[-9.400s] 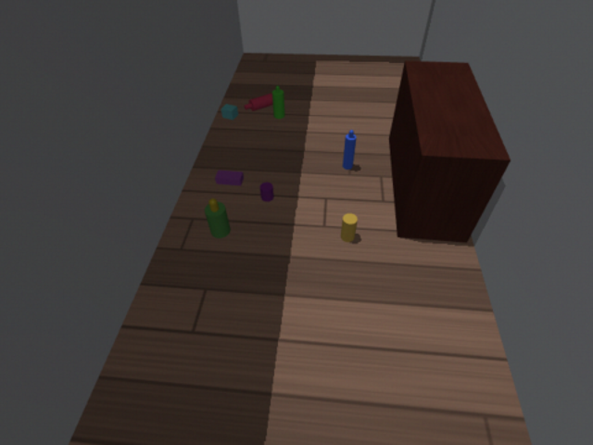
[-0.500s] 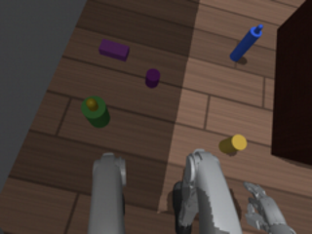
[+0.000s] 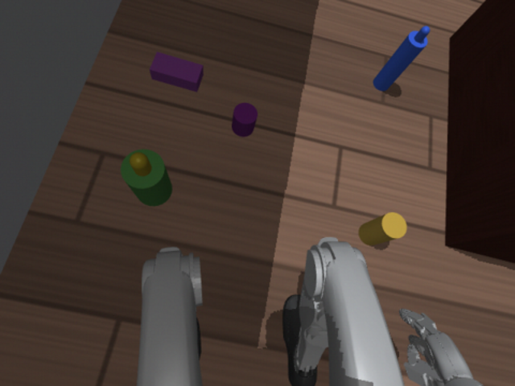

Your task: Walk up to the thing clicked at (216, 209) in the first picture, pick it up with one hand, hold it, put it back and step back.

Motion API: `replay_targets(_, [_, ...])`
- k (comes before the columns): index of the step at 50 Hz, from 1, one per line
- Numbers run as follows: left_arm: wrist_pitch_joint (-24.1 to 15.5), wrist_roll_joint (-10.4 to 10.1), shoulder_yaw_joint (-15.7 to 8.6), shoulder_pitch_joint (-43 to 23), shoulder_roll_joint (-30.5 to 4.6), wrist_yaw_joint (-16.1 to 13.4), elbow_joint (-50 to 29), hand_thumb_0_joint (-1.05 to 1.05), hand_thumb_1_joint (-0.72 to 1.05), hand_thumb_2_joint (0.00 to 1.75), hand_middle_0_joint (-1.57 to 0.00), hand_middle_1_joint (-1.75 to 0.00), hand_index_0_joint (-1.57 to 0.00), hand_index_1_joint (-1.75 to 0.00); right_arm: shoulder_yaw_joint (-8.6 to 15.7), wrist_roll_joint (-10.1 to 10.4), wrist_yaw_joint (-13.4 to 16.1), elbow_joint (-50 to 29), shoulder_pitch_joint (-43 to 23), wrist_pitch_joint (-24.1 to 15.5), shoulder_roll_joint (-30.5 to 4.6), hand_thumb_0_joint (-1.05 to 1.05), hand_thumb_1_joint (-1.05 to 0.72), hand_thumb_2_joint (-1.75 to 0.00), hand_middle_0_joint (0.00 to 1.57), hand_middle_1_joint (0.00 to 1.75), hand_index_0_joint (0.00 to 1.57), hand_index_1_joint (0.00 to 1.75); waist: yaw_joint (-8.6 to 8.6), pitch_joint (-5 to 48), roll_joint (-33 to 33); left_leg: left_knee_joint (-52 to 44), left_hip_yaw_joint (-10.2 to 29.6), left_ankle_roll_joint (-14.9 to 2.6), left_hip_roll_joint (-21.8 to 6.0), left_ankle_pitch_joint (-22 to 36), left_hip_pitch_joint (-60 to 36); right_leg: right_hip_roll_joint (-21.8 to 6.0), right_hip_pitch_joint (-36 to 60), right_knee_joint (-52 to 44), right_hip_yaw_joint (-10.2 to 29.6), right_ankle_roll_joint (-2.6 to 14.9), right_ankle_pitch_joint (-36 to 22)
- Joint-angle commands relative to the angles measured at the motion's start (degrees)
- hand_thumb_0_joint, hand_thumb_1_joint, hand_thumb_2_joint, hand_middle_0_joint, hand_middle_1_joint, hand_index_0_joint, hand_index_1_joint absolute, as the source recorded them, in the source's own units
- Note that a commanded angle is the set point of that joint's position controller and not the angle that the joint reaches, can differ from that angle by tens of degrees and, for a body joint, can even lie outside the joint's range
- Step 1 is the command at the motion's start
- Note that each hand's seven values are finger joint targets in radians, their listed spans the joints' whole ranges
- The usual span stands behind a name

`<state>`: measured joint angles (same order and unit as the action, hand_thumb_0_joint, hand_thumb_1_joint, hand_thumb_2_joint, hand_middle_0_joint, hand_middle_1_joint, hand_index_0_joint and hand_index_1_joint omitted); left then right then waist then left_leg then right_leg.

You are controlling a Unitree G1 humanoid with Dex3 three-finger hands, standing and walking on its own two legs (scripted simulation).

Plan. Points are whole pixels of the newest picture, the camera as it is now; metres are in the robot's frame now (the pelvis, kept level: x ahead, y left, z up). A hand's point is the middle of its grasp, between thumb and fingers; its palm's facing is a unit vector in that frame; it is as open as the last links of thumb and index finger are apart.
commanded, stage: go down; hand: left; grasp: from the side
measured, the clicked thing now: (146, 175) +0.51 +0.23 -0.30
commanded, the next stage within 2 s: approach in 0.30 s
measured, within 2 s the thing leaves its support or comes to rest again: neither
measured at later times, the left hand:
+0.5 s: hand out of the picture +0.41 +0.41 -0.01, palm faces +0.21 -0.97 -0.10, open 17.2 cm
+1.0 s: hand (79, 189) +0.45 +0.32 -0.20, palm faces +0.13 -0.99 +0.01, open 17.6 cm
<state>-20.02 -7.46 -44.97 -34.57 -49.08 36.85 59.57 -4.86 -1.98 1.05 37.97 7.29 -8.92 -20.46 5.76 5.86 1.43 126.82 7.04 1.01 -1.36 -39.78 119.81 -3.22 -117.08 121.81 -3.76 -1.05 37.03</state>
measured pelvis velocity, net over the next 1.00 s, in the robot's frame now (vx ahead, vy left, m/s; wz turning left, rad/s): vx -0.01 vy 0.01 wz -0.10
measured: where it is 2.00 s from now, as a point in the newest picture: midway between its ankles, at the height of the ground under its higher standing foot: (244, 367)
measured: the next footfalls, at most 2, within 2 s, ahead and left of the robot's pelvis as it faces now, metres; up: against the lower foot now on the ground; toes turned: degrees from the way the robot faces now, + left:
none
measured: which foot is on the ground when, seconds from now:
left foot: down 0.00-1.00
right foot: down 0.00-1.00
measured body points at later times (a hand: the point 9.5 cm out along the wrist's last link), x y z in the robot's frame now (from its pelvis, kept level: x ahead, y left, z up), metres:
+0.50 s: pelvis +0.00 +0.00 -0.02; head +0.21 +0.07 +0.37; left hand +0.39 +0.46 +0.00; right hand +0.15 -0.28 -0.11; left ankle +0.08 +0.13 -0.36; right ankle +0.11 -0.13 -0.36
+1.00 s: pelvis -0.01 +0.01 -0.09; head +0.24 +0.12 +0.26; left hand +0.43 +0.38 -0.20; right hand +0.12 -0.27 -0.15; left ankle +0.08 +0.13 -0.36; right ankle +0.11 -0.13 -0.36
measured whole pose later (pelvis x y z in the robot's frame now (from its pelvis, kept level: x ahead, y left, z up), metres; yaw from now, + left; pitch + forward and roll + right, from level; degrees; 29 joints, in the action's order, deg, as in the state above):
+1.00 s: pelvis -0.01 +0.01 -0.09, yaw -6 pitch +23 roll -12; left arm -43.5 -8.1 -44.2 -40.2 -50.9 31.6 75.2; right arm -17.4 -11.4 -2.9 35.0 -1.7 -4.4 -22.0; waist 13.1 -9.6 9.3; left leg 145.5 14.1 1.3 -0.7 -40.8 128.7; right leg -1.2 -123.3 135.4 -7.9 -2.4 35.5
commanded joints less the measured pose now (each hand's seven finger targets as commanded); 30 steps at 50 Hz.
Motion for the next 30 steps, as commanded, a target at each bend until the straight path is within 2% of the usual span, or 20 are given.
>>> replay_targets(1, [-3.1,-2.1,-3.1,-10.4,-23.0,0.0,-10.0,0.0,-0.46,0.09,-0.04,-0.08,-0.03,-0.08,5.1,0.1,0.8,-3.0,7.7,-1.6,-13.8,0.0,-0.92,-0.91,0.2,0.3,0.2,0.3,-2.49,35.9,-15.4,-17.8,-3.0,-1.89,0.3,9.3,-27.9,2.0,15.9,-10.4,-1.7,3.27,-6.9])
replay_targets(2, [-3.2,-2.1,-3.4,-12.2,-24.1,0.0,-11.7,0.0,-0.45,0.1,-0.03,-0.08,-0.03,-0.08,5.1,0.1,0.8,-3.1,7.6,-1.6,-14.0,0.0,-0.91,-0.91,0.2,0.3,0.2,0.3,-2.35,35.6,-16.4,-17.8,-2.8,-1.91,0.2,9.0,-27.6,1.9,15.3,-10.0,-1.8,3.31,-6.6])
replay_targets(3, [-3.1,-2.2,-3.3,-11.4,-22.8,0.1,-10.1,0.0,-0.45,0.1,-0.04,-0.07,-0.03,-0.08,5.1,0.1,0.8,-2.9,7.7,-1.4,-14.0,0.0,-0.91,-0.91,0.2,0.3,0.2,0.3,-2.22,35.1,-16.5,-17.8,-2.3,-1.72,0.2,10.1,-28.4,1.8,14.3,-9.4,-2.0,3.4,-7.7])
replay_targets(4, [-3.2,-2.0,-3.9,-12.2,-24.7,-0.1,-11.1,0.0,-0.46,0.09,-0.04,-0.07,-0.03,-0.08,5.1,0.1,0.8,-3.1,7.6,-1.4,-14.1,0.0,-0.91,-0.91,0.2,0.3,0.2,0.3,-2.53,35.0,-16.4,-17.6,-2.5,-1.85,0.2,9.0,-27.4,1.9,14.2,-9.5,-1.9,3.38,-6.7])
replay_targets(7, [-3.5,-1.9,-3.4,-13.0,-23.7,0.1,-10.7,0.0,-0.47,0.1,-0.04,-0.07,-0.03,-0.08,5.0,0.0,0.6,-3.3,7.8,-1.4,-13.9,0.0,-0.91,-0.91,0.2,0.3,0.2,0.3,-1.68,34.4,-15.6,-17.2,-2.6,-1.98,0.3,8.0,-26.4,1.8,14.3,-9.7,-1.9,3.22,-5.9])
replay_targets(10, [-3.7,-2.0,-4.2,-12.4,-25.0,0.3,-9.6,0.0,-0.46,0.09,-0.04,-0.07,-0.03,-0.08,4.8,-0.1,0.6,-3.3,7.5,-1.4,-14.1,0.0,-0.91,-0.91,0.2,0.3,0.2,0.3,-2.16,34.4,-15.3,-16.7,-2.9,-2.1,0.4,7.2,-25.9,1.9,14.4,-9.7,-1.8,3.14,-5.3])
replay_targets(12, [-4.1,-2.3,-3.0,-14.4,-23.7,0.6,-10.0,0.0,-0.47,0.1,-0.04,-0.08,-0.03,-0.08,4.7,0.0,0.6,-3.4,7.1,-1.3,-14.2,0.0,-0.91,-0.91,0.2,0.3,0.2,0.3,-1.05,32.7,-15.7,-17.0,-2.4,-2.23,0.4,4.6,-24.7,1.9,13.0,-9.3,-2.1,3.09,-3.6])
replay_targets(13, [-4.0,-2.5,-4.0,-12.9,-23.9,0.7,-9.0,0.0,-0.46,0.1,-0.04,-0.07,-0.03,-0.08,4.7,-0.2,0.5,-3.1,7.5,-1.4,-14.2,0.0,-0.91,-0.91,0.2,0.3,0.2,0.3,-1.57,34.0,-14.6,-16.3,-2.7,-2.16,0.4,6.3,-25.5,1.9,14.0,-9.6,-1.9,3.0,-4.8])
replay_targets(14, [-4.1,-2.3,-4.7,-13.7,-26.2,0.6,-9.7,0.0,-0.47,0.09,-0.04,-0.07,-0.03,-0.08,4.5,-0.3,0.5,-3.1,7.4,-1.3,-14.3,0.0,-0.91,-0.91,0.2,0.3,0.2,0.3,-1.84,34.5,-15.4,-15.7,-3.2,-2.21,0.4,6.9,-24.9,1.9,14.6,-9.3,-1.8,3.03,-5.0])
replay_targets(15, [-4.2,-2.4,-4.7,-14.0,-25.9,0.7,-9.6,0.0,-0.48,0.1,-0.04,-0.08,-0.03,-0.08,4.4,-0.3,0.6,-3.1,7.6,-1.2,-14.4,0.0,-0.91,-0.91,0.2,0.3,0.2,0.3,-1.42,34.7,-15.1,-15.3,-3.4,-2.32,0.5,7.7,-24.7,1.9,15.2,-9.4,-1.8,2.96,-5.7])
replay_targets(16, [-4.2,-2.5,-5.2,-13.4,-26.9,0.8,-9.5,0.0,-0.46,0.09,-0.04,-0.07,-0.03,-0.08,4.3,-0.3,0.5,-3.3,7.2,-1.2,-14.4,0.0,-0.91,-0.91,0.2,0.3,0.2,0.3,-1.96,35.1,-14.5,-15.4,-3.3,-2.31,0.5,7.9,-24.1,2.0,15.6,-9.0,-1.8,3.02,-5.6])
replay_targets(18, [-4.3,-2.5,-4.5,-14.5,-25.7,1.1,-9.2,0.0,-0.48,0.1,-0.04,-0.08,-0.03,-0.08,4.2,-0.4,0.5,-3.2,7.1,-1.1,-14.3,0.0,-0.91,-0.91,0.2,0.3,0.2,0.3,-1.23,34.4,-15.5,-14.8,-3.6,-2.33,0.6,8.0,-24.2,2.0,15.0,-9.1,-1.7,3.02,-5.9])
replay_targets(19, [-4.2,-2.4,-4.7,-13.8,-25.9,1.1,-8.6,0.0,-0.47,0.1,-0.04,-0.08,-0.03,-0.08,4.3,-0.4,0.6,-3.2,7.1,-1.2,-14.6,0.0,-0.91,-0.91,0.2,0.3,0.2,0.3,-1.59,34.1,-15.2,-15.1,-3.3,-2.31,0.5,7.3,-24.3,2.0,14.2,-8.9,-1.8,3.06,-5.4])
replay_targets(20, [-4.4,-2.5,-4.1,-15.3,-25.9,1.3,-10.1,0.0,-0.49,0.16,-0.06,-0.12,-0.02,-0.15,4.4,-0.4,0.5,-3.2,7.0,-1.2,-14.6,0.0,-0.92,-0.91,0.2,0.3,0.2,0.3,-1.37,34.6,-15.9,-15.0,-3.1,-2.22,0.4,6.9,-24.9,1.9,13.4,-8.6,-1.8,3.1,-5.1])
replay_targets(21, [-4.6,-2.4,-4.4,-15.9,-26.2,1.3,-9.4,0.0,-0.55,0.08,-0.08,-0.07,-0.05,-0.09,4.1,-0.5,0.5,-2.8,7.6,-1.1,-14.6,0.0,-0.91,-0.9,0.2,0.3,0.2,0.3,-0.83,34.5,-15.9,-14.7,-2.9,-2.12,0.4,7.7,-25.1,1.9,13.3,-8.3,-1.9,3.12,-5.6])
replay_targets(22, [-4.8,-2.6,-5.5,-15.6,-27.3,1.3,-8.9,0.0,-0.56,0.04,-0.07,-0.08,-0.05,-0.09,3.8,-0.7,0.5,-2.8,7.7,-1.0,-14.6,0.0,-0.91,-0.9,0.2,0.3,0.2,0.3,-0.92,34.7,-15.6,-14.0,-3.2,-2.24,0.5,8.7,-24.3,2.0,14.9,-8.4,-2.0,2.97,-6.5])
replay_targets(27, [-8.1,-4.6,-2.5,-16.7,-20.6,2.1,-1.7,0.0,-0.57,0.02,-0.08,-0.07,-0.06,-0.09,2.4,-1.3,0.1,-3.0,6.3,-1.4,-14.9,0.0,-0.91,-0.9,0.2,0.3,0.2,0.3,2.56,27.4,-11.9,-11.0,-2.1,-2.41,0.2,6.8,-19.5,2.4,10.3,-6.7,-3.1,2.82,-5.2])
replay_targets(29, [-10.4,-5.1,-2.5,-17.8,-21.5,1.9,-0.2,0.0,-0.59,0.02,-0.08,-0.08,-0.06,-0.09,1.5,-1.8,-0.3,-3.1,6.0,-1.6,-15.0,0.0,-0.91,-0.9,0.2,0.3,0.2,0.3,3.3,26.8,-10.9,-9.1,-2.4,-2.63,0.2,5.4,-16.9,2.7,11.5,-6.4,-3.4,2.57,-4.2])
replay_targets(30, [-11.3,-5.2,-3.1,-16.5,-22.1,1.9,1.9,0.0,-0.58,0.02,-0.08,-0.08,-0.06,-0.09,1.1,-2.0,-0.5,-3.1,5.6,-1.6,-15.2,0.0,-0.9,-0.9,0.2,0.3,0.2,0.3,2.69,26.2,-10.2,-8.8,-2.5,-2.58,0.2,5.0,-15.9,2.9,11.9,-5.9,-3.5,2.54,-3.7])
